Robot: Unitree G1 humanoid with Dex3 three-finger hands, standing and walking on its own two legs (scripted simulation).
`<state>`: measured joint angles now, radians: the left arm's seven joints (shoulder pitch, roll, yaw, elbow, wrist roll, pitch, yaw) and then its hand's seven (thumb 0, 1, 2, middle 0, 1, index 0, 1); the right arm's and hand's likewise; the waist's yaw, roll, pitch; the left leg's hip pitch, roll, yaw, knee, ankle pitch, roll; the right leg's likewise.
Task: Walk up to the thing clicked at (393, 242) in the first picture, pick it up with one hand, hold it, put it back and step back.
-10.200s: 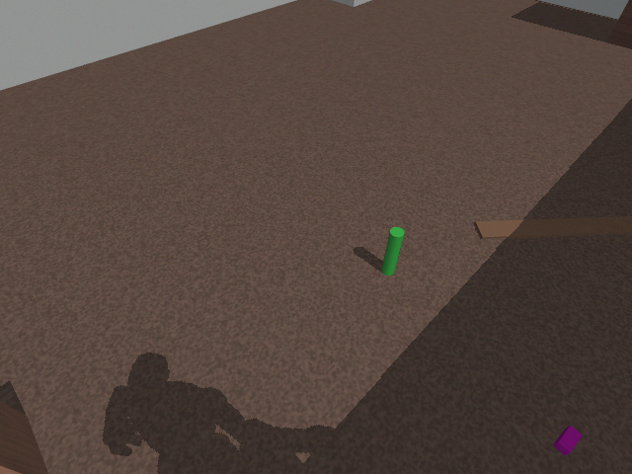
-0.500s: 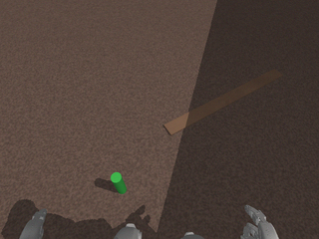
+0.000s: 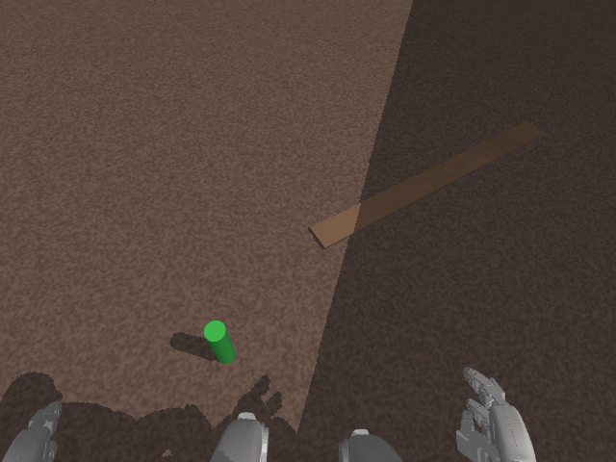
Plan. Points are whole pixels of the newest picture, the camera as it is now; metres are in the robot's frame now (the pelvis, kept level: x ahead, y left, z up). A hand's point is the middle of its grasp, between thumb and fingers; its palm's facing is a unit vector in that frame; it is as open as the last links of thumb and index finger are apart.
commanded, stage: go down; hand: left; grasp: from the side
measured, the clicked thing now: (221, 344) +0.42 +0.21 -0.57
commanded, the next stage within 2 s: approach in 1.90 s
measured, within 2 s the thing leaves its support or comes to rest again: neither
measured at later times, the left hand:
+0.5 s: hand (77, 435) +0.18 +0.32 -0.16, palm faces +0.20 -0.94 -0.27, open 17.2 cm
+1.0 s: hand (85, 369) +0.28 +0.37 -0.22, palm faces +0.20 -0.97 -0.15, open 17.3 cm
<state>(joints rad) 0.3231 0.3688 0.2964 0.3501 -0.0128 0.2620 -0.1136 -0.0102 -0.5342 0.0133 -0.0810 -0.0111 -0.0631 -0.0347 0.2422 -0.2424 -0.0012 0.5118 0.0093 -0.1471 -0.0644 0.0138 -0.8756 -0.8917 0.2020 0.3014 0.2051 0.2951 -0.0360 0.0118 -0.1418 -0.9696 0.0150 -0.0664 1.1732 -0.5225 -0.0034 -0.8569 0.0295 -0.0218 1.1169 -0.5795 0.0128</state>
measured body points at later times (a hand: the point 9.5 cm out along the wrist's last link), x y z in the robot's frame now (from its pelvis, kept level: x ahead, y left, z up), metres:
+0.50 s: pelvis -0.04 +0.00 -0.07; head +0.09 +0.03 +0.36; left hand +0.16 +0.37 -0.14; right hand +0.15 -0.26 -0.14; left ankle +0.02 +0.12 -0.65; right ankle -0.02 -0.13 -0.65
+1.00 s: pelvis -0.07 -0.01 -0.20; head +0.12 +0.03 +0.21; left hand +0.26 +0.42 -0.21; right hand +0.08 -0.28 -0.31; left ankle +0.02 +0.12 -0.65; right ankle -0.02 -0.13 -0.65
